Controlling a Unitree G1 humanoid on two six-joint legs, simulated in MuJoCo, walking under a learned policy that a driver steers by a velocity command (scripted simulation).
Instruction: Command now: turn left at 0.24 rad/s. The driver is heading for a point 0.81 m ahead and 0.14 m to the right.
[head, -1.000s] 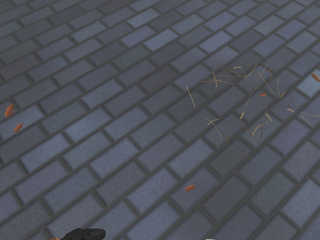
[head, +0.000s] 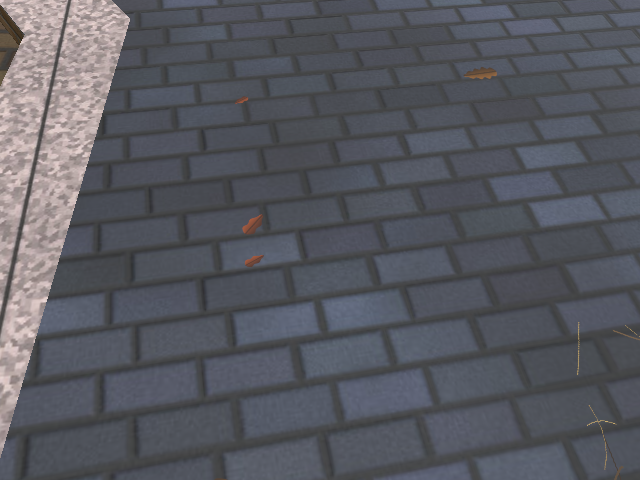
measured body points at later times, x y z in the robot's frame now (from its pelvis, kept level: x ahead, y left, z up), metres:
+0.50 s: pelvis +0.11 -0.04 +0.00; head +0.12 -0.05 +0.45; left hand +0.08 +0.18 -0.13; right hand +0.30 -0.25 -0.10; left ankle +0.15 +0.11 -0.63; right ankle +0.00 -0.13 -0.74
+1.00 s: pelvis +0.43 +0.02 +0.00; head +0.45 +0.01 +0.45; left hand +0.57 +0.29 -0.10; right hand +0.43 -0.23 -0.14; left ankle +0.39 +0.11 -0.74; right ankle +0.50 -0.12 -0.64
